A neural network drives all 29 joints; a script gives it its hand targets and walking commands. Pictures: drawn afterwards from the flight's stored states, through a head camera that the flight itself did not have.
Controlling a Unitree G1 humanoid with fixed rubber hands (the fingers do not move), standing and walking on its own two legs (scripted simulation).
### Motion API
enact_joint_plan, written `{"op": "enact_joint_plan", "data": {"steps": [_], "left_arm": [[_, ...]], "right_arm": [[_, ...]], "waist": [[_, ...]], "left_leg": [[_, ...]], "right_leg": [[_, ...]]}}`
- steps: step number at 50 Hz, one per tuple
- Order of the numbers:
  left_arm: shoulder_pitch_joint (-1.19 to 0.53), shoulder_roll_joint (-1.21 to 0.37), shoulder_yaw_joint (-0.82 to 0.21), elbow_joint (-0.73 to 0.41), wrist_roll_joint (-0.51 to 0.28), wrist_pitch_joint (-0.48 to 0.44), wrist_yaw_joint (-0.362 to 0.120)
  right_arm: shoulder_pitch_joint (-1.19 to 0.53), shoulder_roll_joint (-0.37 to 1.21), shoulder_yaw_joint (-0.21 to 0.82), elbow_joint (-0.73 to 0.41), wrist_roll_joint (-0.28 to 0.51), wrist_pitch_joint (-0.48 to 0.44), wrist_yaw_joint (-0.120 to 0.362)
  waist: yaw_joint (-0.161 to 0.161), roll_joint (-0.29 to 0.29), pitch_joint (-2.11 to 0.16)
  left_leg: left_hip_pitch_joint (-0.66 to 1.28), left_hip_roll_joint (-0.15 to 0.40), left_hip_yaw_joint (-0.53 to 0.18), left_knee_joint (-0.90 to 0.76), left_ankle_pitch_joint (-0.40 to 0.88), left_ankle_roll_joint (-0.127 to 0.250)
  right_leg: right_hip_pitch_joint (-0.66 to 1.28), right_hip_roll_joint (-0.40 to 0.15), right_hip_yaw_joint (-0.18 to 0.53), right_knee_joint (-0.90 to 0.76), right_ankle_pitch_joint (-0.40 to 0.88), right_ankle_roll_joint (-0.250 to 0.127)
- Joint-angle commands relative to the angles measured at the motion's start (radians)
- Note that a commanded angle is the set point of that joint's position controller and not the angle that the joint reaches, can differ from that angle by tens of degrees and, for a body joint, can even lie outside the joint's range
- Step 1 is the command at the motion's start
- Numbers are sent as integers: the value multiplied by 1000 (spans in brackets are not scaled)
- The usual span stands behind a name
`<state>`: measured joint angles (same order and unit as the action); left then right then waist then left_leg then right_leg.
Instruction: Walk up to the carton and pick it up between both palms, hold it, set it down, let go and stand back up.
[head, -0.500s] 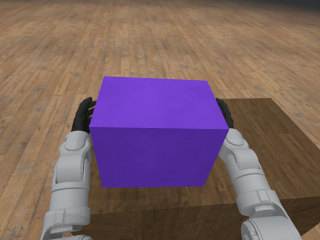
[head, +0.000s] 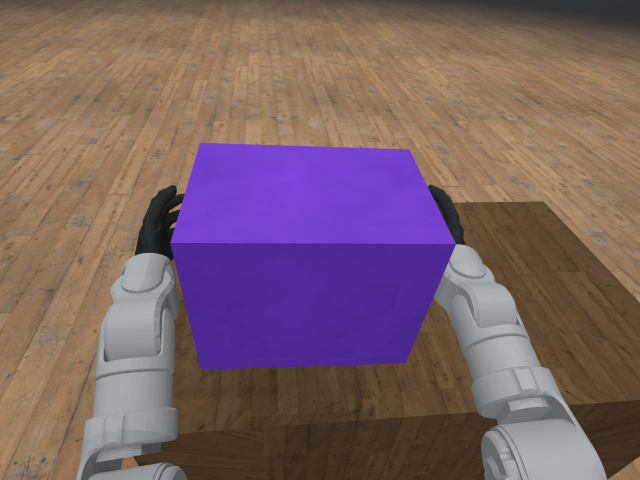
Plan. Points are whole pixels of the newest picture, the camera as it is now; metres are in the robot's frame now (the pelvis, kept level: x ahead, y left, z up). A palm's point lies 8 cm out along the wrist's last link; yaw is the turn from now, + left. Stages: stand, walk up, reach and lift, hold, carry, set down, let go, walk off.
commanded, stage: hold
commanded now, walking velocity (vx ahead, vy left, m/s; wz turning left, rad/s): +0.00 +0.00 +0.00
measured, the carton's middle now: (307, 257) +0.36 +0.00 +0.15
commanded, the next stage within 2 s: none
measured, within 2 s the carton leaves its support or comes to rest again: neither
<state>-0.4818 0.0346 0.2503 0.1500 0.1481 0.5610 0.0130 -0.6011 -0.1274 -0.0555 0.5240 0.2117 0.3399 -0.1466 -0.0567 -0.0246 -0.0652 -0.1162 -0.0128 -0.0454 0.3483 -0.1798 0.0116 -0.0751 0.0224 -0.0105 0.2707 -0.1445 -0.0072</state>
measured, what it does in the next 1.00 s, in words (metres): stands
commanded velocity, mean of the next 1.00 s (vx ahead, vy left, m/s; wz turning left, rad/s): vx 0.00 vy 0.00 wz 0.00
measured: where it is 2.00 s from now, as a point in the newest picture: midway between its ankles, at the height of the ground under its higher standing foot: outside the picture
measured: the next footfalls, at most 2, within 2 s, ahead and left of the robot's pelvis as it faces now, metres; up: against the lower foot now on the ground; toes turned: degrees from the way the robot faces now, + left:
none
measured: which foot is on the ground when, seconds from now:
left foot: down 0.00-1.00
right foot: down 0.00-1.00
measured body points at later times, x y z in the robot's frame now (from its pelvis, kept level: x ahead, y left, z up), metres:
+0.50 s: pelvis +0.01 +0.00 +0.00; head -0.04 +0.02 +0.45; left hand +0.36 +0.18 +0.18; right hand +0.38 -0.17 +0.17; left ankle +0.01 +0.11 -0.75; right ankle +0.00 -0.12 -0.75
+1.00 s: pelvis +0.00 +0.00 +0.00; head -0.05 +0.02 +0.45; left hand +0.36 +0.18 +0.19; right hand +0.38 -0.17 +0.18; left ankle +0.01 +0.11 -0.75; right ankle +0.00 -0.12 -0.75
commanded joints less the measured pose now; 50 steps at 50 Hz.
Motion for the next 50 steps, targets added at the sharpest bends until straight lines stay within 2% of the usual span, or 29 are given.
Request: {"op": "enact_joint_plan", "data": {"steps": [1, 3, 5, 7, 10, 13, 17, 20, 24, 28, 32, 37, 42, 44, 47, 50], "left_arm": [[-677, -564, -517, -156, -123, -34, -144], [-680, -558, -506, -144, -117, -21, -151], [-684, -569, -540, -191, -138, -19, -150], [-674, -560, -543, -197, -137, -13, -147], [-677, -544, -510, -190, -118, 3, -155], [-673, -549, -512, -186, -119, 18, -159], [-673, -552, -539, -232, -134, 22, -157], [-678, -536, -515, -210, -122, 28, -165], [-669, -532, -526, -241, -127, 33, -163], [-671, -520, -499, -213, -117, 42, -170], [-678, -523, -517, -240, -129, 41, -170], [-672, -521, -520, -258, -130, 48, -170], [-669, -516, -507, -232, -122, 57, -177], [-677, -515, -499, -222, -118, 59, -178], [-699, -526, -503, -229, -126, 52, -175], [-707, -524, -524, -246, -140, 42, -166]], "right_arm": [[-729, 613, 427, -379, 105, -47, 107], [-742, 603, 409, -373, 96, -40, 110], [-754, 606, 422, -427, 112, -46, 109], [-736, 599, 437, -428, 122, -31, 105], [-708, 597, 418, -382, 115, -10, 103], [-742, 584, 400, -403, 111, -14, 111], [-724, 585, 422, -423, 126, -4, 106], [-738, 581, 409, -421, 117, 2, 107], [-737, 580, 421, -449, 130, 1, 104], [-739, 588, 414, -420, 119, 13, 101], [-725, 581, 414, -422, 130, 17, 101], [-738, 575, 417, -460, 134, 16, 103], [-732, 570, 401, -429, 125, 23, 105], [-748, 577, 397, -432, 118, 23, 106], [-767, 586, 400, -435, 122, 19, 108], [-762, 589, 414, -449, 128, 14, 107]], "waist": [[0, 35, -390], [-1, 32, -370], [-6, 48, -421], [-10, 49, -397], [-6, 47, -347], [-6, 59, -349], [-20, 61, -386], [-12, 49, -364], [-15, 57, -391], [-7, 40, -352], [-21, 60, -377], [-16, 61, -387], [-24, 55, -350], [-18, 47, -346], [-10, 53, -371], [-18, 61, -411]], "left_leg": [[105, -26, 15, -26, 285, -56], [96, -23, 20, -37, 244, -56], [115, -24, 16, -17, 304, -65], [124, -25, 13, -6, 330, -70], [95, -25, 16, -34, 265, -62], [88, -17, 16, -34, 248, -70], [125, -20, 9, -9, 323, -78], [98, -21, 12, -25, 276, -71], [113, -20, 8, -6, 329, -78], [84, -20, 13, -27, 264, -64], [105, -20, 8, -12, 311, -78], [106, -20, 6, -8, 330, -80], [86, -19, 9, -22, 283, -72], [76, -19, 10, -29, 256, -67], [77, -19, 11, -25, 269, -69], [104, -21, 7, -6, 313, -73]], "right_leg": [[137, 23, -4, 2, 259, 55], [119, 21, -6, -5, 212, 55], [136, 26, -8, 4, 263, 50], [140, 31, -7, 3, 290, 52], [133, 21, -3, -3, 232, 54], [116, 23, -9, -8, 183, 49], [138, 29, -10, 4, 273, 48], [140, 24, -12, 4, 246, 57], [157, 27, -12, 10, 291, 58], [154, 20, -8, 6, 255, 62], [164, 24, -9, 11, 290, 58], [169, 26, -15, 13, 300, 58], [165, 20, -9, 4, 270, 59], [164, 20, -10, 1, 242, 60], [158, 22, -15, 7, 241, 57], [160, 25, -13, 11, 281, 58]]}}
